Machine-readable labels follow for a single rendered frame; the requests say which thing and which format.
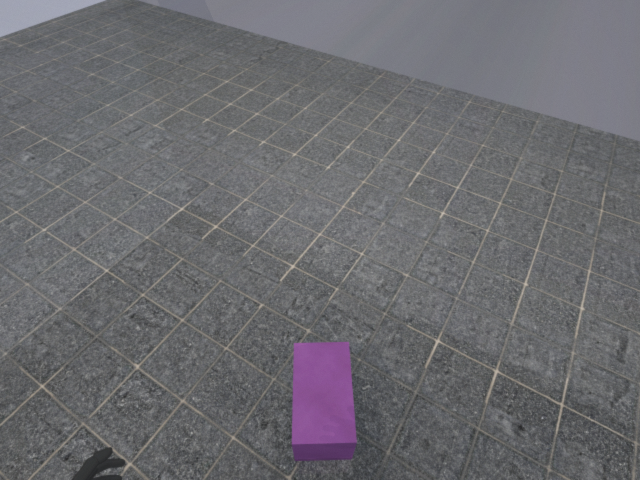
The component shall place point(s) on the carton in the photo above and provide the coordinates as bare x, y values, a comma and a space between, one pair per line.
323, 417

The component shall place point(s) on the left robot hand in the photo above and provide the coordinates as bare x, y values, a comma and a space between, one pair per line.
98, 463

